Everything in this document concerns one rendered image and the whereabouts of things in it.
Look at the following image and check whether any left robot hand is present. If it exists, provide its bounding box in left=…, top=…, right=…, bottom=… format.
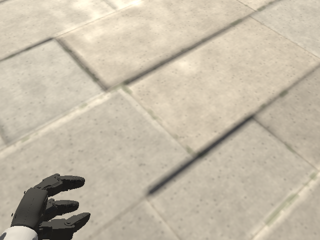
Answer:
left=10, top=173, right=91, bottom=240

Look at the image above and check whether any left robot forearm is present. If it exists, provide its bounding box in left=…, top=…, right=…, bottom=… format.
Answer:
left=0, top=226, right=38, bottom=240

